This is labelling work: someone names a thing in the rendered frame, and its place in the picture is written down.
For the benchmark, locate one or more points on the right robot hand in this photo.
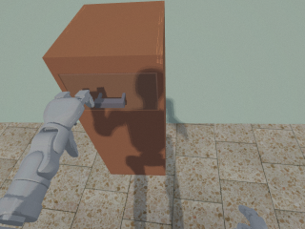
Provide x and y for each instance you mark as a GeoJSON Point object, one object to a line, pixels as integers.
{"type": "Point", "coordinates": [251, 215]}

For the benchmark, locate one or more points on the cabinet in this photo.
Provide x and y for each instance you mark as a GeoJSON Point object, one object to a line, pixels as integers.
{"type": "Point", "coordinates": [126, 37]}

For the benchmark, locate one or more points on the left robot forearm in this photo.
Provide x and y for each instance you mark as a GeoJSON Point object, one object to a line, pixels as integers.
{"type": "Point", "coordinates": [23, 200]}

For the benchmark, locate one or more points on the drawer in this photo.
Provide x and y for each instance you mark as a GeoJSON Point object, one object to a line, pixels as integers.
{"type": "Point", "coordinates": [141, 89]}

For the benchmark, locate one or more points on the left robot hand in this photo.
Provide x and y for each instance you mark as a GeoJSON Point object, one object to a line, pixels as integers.
{"type": "Point", "coordinates": [65, 110]}

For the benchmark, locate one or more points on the handle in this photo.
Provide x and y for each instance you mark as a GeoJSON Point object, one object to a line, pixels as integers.
{"type": "Point", "coordinates": [100, 102]}

